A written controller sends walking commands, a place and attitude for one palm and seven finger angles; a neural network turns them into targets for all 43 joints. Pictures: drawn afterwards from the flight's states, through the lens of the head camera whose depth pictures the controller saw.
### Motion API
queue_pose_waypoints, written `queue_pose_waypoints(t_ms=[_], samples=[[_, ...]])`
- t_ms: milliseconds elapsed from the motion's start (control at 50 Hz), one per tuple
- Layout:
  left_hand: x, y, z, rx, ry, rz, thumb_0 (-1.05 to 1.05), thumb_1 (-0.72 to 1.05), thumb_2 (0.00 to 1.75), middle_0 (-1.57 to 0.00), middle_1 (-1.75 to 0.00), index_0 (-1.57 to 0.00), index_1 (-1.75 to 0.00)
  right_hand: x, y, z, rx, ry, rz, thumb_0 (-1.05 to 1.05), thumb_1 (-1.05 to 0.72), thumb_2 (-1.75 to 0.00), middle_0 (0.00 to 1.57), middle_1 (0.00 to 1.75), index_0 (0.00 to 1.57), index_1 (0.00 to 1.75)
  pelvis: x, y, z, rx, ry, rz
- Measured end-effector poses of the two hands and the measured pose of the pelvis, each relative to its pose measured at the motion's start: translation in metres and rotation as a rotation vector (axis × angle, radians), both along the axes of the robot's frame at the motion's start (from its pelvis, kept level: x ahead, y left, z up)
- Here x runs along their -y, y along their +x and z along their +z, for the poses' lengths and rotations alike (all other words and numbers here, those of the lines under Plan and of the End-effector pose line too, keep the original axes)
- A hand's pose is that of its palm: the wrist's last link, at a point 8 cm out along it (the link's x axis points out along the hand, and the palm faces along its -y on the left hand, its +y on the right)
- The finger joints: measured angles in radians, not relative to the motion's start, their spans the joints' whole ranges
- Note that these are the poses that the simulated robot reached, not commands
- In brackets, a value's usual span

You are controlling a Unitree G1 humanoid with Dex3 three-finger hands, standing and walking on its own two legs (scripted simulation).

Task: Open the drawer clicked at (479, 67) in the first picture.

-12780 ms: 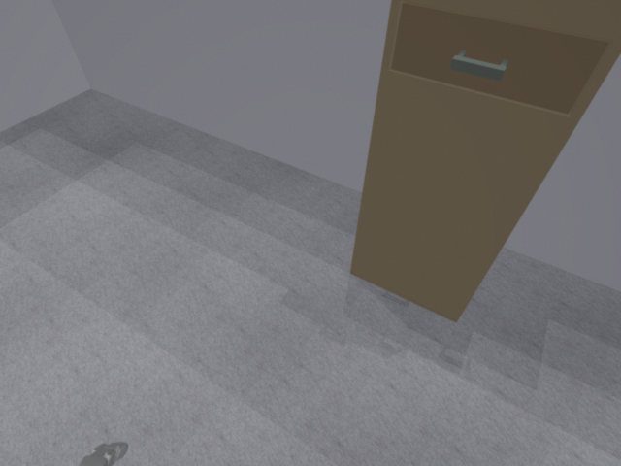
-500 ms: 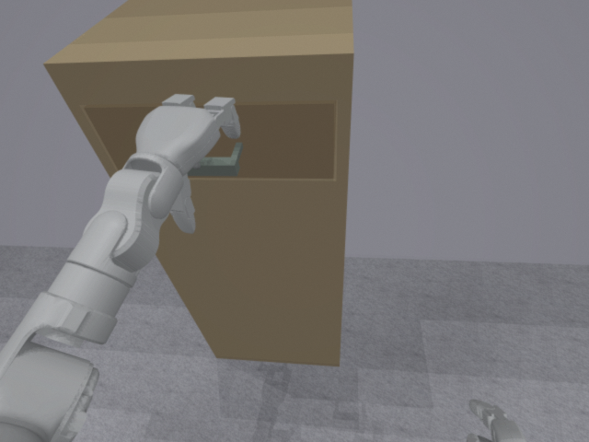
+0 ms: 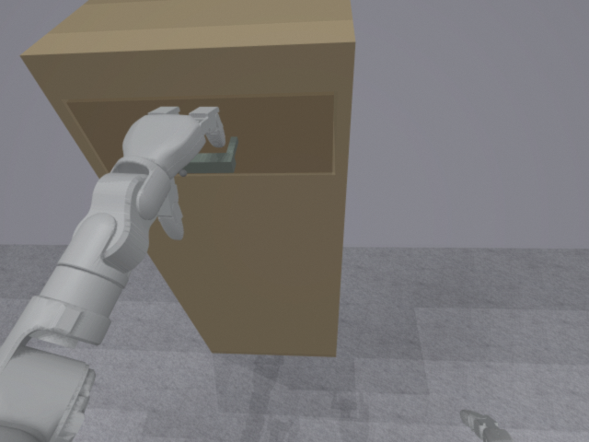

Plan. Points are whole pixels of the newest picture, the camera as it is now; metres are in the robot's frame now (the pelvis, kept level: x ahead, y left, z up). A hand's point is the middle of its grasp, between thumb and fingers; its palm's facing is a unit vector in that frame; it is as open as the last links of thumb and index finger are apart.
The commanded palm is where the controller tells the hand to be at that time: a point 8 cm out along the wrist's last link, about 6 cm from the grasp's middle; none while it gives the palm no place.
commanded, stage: move the hooked fingers above the handle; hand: left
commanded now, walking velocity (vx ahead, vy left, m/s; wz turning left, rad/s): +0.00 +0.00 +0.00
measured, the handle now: (203, 153) +0.48 +0.17 +0.15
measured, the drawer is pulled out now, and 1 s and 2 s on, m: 0.00 0.00 0.00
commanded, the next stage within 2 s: none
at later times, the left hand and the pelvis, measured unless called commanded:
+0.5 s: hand (207, 165) +0.42 +0.15 +0.17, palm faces -0.02 -0.04 -1.00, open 13.7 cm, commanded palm +0.40 +0.17 +0.26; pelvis -0.01 +0.01 +0.00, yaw +0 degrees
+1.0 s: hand (217, 171) +0.41 +0.13 +0.17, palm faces -0.04 -0.06 -1.00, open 13.8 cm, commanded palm +0.39 +0.17 +0.27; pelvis +0.00 -0.01 +0.00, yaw -1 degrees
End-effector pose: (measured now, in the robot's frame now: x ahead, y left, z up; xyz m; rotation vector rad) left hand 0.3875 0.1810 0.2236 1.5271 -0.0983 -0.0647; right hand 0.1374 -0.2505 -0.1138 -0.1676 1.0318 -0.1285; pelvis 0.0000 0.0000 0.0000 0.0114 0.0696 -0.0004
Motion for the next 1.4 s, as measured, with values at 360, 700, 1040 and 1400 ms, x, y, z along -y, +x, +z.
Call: queue_pose_waypoints(t_ms=[360,700,1040,1400], samples=[[0.011,0.027,0.043,0.041,-0.003,0.151,0.00,-0.49,0.30,-0.37,-1.25,-0.35,-1.26,-0.044,0.001,-0.003,0.009,0.113,0.009,0.01,-0.91,-0.90,0.20,0.30,0.20,0.30,-0.015,-0.004,0.001,-0.005,0.001,-0.005],[0.009,0.017,0.051,0.185,-0.012,0.094,0.00,-0.49,0.30,-0.33,-1.21,-0.32,-1.21,-0.020,-0.010,-0.006,0.000,0.064,-0.007,0.01,-0.91,-0.90,0.20,0.30,0.20,0.30,-0.006,-0.007,0.002,0.006,0.004,-0.018],[0.046,-0.002,0.008,0.000,-0.021,-0.080,0.00,-0.49,0.30,-0.33,-1.21,-0.33,-1.21,0.001,0.018,0.011,0.100,0.027,-0.010,0.01,-0.91,-0.90,0.20,0.30,0.20,0.30,0.008,-0.001,0.001,0.020,0.009,-0.021],[0.033,0.004,0.005,-0.139,0.029,0.041,-0.01,-0.49,0.30,-0.32,-1.20,-0.31,-1.20,-0.008,0.026,0.002,0.048,0.042,0.041,0.01,-0.91,-0.90,0.20,0.30,0.20,0.30,0.009,0.002,0.001,0.009,0.008,0.027]])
